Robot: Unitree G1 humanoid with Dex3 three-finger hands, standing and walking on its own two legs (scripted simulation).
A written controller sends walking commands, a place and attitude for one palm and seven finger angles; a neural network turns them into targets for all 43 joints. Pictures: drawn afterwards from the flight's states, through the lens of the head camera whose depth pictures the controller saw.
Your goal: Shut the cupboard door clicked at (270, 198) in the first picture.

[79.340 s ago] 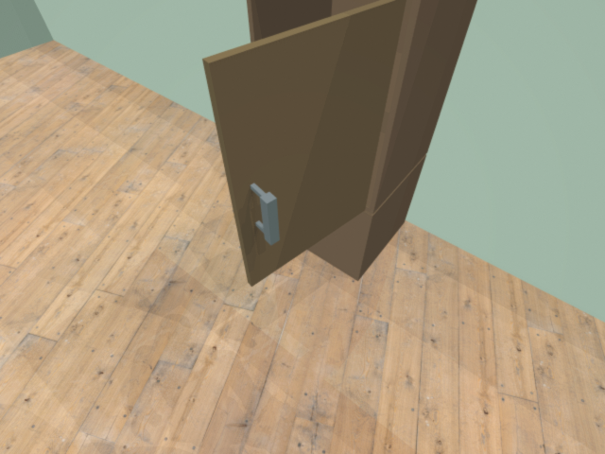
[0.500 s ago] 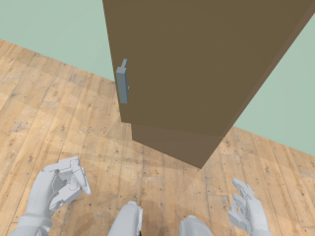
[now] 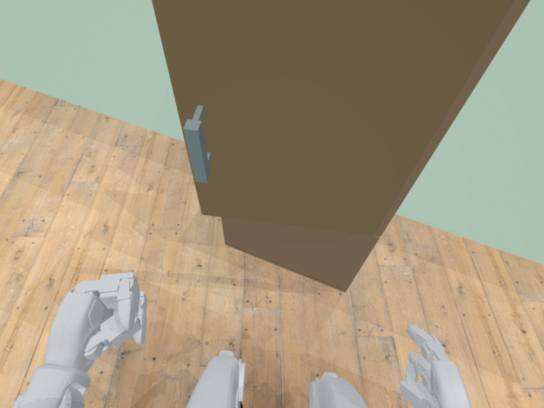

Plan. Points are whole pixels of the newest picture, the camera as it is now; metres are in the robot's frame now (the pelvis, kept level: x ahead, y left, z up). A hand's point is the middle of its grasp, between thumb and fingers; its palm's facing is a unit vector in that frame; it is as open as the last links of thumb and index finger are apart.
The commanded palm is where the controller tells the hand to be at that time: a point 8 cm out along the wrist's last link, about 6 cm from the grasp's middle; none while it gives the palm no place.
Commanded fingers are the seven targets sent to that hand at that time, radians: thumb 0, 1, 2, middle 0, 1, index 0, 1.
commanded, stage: raise the hand and make a fist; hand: left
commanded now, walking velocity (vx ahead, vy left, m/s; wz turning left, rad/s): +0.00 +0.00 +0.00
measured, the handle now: (201, 144) +0.53 +0.17 +0.05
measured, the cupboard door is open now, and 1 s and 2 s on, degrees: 16 16 16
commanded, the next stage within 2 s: bring the fist close to the handle in 0.22 s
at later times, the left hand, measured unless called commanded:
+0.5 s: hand (153, 301) +0.25 +0.18 +0.05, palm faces -0.07 -1.00 -0.03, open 3.1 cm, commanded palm +0.24 +0.22 +0.05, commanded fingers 0.00 0.90 0.90 -1.30 -1.50 -1.30 -1.50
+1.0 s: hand (193, 229) +0.35 +0.15 +0.05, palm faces -0.08 -1.00 -0.02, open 3.1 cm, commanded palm +0.34 +0.20 +0.05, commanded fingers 0.00 0.90 0.90 -1.30 -1.50 -1.30 -1.50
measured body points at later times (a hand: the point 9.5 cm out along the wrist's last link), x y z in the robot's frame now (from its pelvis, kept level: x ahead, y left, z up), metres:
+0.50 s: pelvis +0.00 +0.00 +0.00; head +0.08 +0.01 +0.44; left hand +0.24 +0.23 +0.05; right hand +0.19 -0.24 -0.08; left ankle +0.06 +0.10 -0.62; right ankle +0.02 -0.12 -0.62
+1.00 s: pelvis +0.01 +0.00 +0.01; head +0.09 +0.01 +0.45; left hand +0.35 +0.20 +0.05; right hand +0.15 -0.25 -0.09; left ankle +0.06 +0.10 -0.62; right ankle +0.02 -0.12 -0.62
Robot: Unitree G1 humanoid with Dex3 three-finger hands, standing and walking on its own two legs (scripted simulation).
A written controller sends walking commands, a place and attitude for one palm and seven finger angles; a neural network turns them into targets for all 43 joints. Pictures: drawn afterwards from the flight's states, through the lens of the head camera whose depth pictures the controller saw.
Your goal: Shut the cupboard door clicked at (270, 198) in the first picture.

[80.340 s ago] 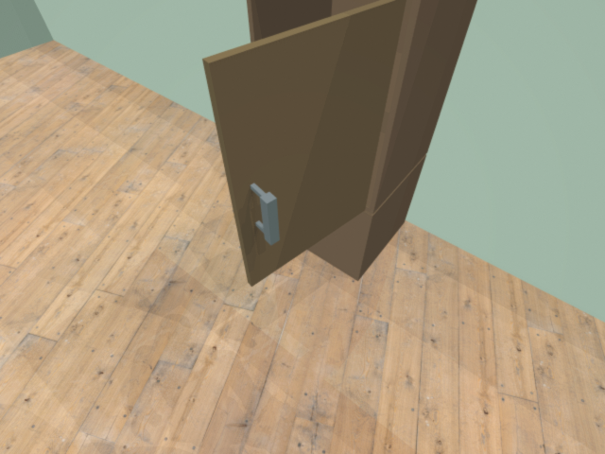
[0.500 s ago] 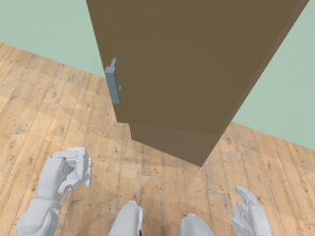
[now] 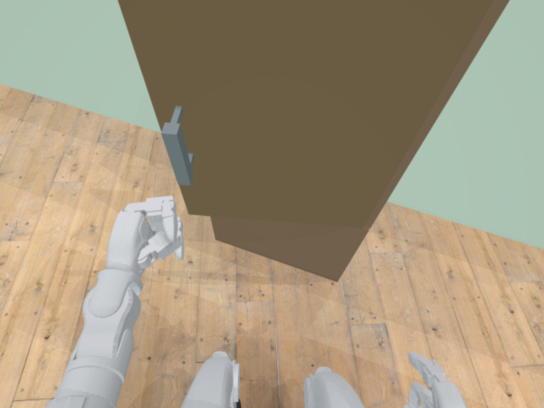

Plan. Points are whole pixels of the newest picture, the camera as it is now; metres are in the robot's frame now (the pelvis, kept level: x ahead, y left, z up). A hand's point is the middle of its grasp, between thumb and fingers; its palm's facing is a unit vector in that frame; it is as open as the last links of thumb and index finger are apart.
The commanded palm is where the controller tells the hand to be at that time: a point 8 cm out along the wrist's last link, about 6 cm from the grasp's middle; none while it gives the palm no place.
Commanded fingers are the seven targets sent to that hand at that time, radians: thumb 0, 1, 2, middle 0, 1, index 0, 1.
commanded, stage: bring the fist close to the handle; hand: left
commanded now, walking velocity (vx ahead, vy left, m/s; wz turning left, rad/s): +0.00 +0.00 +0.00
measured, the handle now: (181, 147) +0.52 +0.17 +0.04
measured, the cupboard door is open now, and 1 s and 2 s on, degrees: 16 16 2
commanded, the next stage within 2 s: push the door shut along its arc in 0.72 s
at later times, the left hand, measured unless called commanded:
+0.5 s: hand (199, 193) +0.42 +0.13 +0.04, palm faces -0.04 -1.00 -0.03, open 3.1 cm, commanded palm +0.39 +0.18 +0.04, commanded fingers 0.00 0.90 0.90 -1.30 -1.50 -1.30 -1.50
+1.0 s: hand (197, 193) +0.42 +0.13 +0.04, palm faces -0.07 -1.00 -0.05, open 3.1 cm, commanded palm +0.41 +0.18 +0.04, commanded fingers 0.00 0.90 0.90 -1.30 -1.50 -1.30 -1.50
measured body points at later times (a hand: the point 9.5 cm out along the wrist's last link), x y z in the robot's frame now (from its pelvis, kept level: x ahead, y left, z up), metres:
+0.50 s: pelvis +0.00 -0.01 +0.00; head +0.10 +0.00 +0.44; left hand +0.42 +0.18 +0.05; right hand +0.08 -0.27 -0.12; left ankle +0.05 +0.10 -0.63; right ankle +0.01 -0.12 -0.63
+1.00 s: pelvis -0.01 -0.01 +0.00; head +0.09 +0.00 +0.44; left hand +0.42 +0.19 +0.05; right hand +0.10 -0.27 -0.12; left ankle +0.05 +0.10 -0.63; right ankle +0.01 -0.12 -0.63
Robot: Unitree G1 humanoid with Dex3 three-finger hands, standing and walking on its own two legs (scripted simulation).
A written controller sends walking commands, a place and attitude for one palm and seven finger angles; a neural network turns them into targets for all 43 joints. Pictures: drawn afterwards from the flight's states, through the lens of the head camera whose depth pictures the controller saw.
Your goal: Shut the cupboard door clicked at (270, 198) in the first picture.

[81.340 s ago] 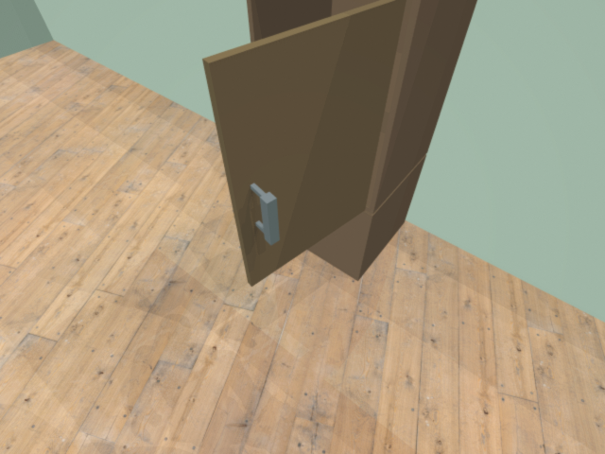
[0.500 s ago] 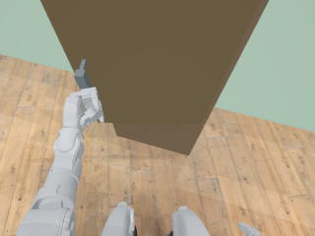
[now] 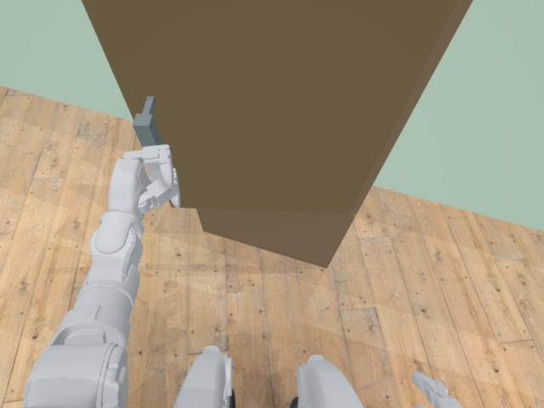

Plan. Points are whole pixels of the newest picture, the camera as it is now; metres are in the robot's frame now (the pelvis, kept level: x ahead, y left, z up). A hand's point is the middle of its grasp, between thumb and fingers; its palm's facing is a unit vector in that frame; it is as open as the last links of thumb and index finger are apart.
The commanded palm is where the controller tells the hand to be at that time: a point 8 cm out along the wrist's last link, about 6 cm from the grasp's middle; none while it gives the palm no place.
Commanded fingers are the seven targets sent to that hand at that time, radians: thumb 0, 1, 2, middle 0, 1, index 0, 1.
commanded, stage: push the door shut along its arc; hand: left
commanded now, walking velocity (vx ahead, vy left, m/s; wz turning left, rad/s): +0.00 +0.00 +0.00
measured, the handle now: (157, 138) +0.52 +0.19 +0.04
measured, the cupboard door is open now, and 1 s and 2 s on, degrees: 16 2 0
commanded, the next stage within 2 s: pull the fist back off the door in 1.56 s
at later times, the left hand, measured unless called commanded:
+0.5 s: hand (182, 151) +0.49 +0.14 +0.04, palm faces -0.18 -0.98 -0.05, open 3.1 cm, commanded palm +0.50 +0.17 +0.05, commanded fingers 0.00 0.90 0.90 -1.30 -1.50 -1.30 -1.50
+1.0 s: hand (206, 128) +0.54 +0.11 +0.05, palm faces -0.32 -0.95 -0.05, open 3.1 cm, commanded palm +0.56 +0.13 +0.05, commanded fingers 0.00 0.90 0.90 -1.30 -1.50 -1.30 -1.50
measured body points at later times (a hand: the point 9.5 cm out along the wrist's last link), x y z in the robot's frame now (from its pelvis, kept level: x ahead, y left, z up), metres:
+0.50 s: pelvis -0.01 +0.01 -0.02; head +0.13 +0.03 +0.41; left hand +0.50 +0.19 +0.05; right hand +0.02 -0.26 -0.13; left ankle +0.06 +0.12 -0.63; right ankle +0.02 -0.11 -0.63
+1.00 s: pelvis -0.01 +0.02 -0.03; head +0.15 +0.04 +0.38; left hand +0.55 +0.16 +0.05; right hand -0.02 -0.25 -0.14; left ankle +0.06 +0.12 -0.63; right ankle +0.02 -0.11 -0.63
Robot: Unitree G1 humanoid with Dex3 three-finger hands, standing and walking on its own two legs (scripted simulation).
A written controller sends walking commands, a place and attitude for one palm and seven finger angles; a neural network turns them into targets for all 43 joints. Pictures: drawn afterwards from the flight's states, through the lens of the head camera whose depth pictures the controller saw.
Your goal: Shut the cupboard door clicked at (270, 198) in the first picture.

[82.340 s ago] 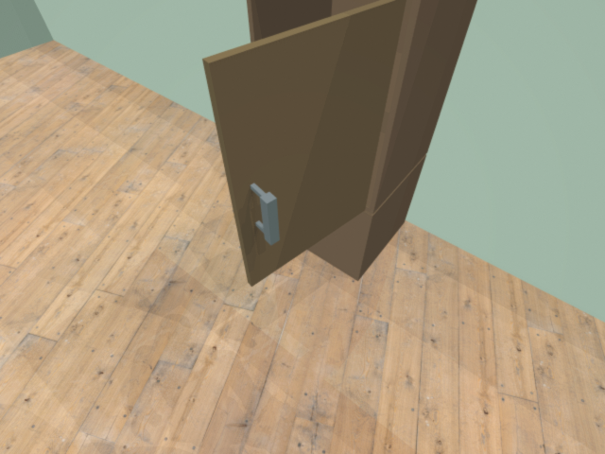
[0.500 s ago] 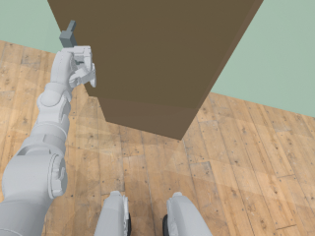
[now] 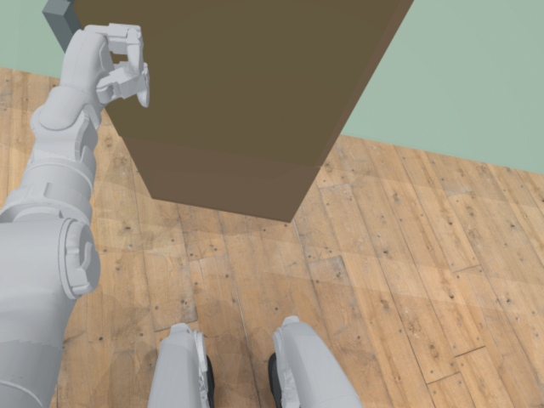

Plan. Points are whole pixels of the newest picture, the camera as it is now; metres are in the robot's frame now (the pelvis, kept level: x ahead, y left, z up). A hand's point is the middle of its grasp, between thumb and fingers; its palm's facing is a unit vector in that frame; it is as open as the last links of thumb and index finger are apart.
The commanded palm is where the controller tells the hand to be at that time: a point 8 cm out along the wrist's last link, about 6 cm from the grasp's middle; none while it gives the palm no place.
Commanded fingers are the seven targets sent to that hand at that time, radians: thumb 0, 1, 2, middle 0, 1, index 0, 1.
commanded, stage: push the door shut along its arc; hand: left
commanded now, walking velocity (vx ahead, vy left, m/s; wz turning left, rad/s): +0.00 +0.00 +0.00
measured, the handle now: (84, 40) +0.62 +0.19 +0.08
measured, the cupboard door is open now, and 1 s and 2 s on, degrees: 2 0 0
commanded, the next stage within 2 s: pull the fist back off the door in 0.56 s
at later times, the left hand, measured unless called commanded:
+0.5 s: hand (159, 52) +0.59 +0.09 +0.09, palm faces -0.36 -0.93 -0.04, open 2.9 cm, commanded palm +0.61 +0.09 +0.08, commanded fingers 0.00 0.90 0.90 -1.30 -1.50 -1.30 -1.50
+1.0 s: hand (173, 51) +0.59 +0.07 +0.08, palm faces +0.06 -0.99 -0.08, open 2.8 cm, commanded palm +0.58 +0.07 +0.08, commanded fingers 0.00 0.90 0.90 -1.30 -1.50 -1.30 -1.50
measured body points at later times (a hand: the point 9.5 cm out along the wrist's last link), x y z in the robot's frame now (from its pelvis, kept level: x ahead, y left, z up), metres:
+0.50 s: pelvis +0.00 +0.00 -0.02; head +0.19 +0.03 +0.39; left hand +0.60 +0.14 +0.09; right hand -0.03 -0.26 -0.11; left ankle +0.06 +0.10 -0.59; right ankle +0.03 -0.12 -0.59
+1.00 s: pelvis -0.02 -0.01 -0.02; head +0.16 +0.04 +0.38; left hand +0.58 +0.13 +0.09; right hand -0.06 -0.24 -0.12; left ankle +0.06 +0.10 -0.59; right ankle +0.03 -0.12 -0.59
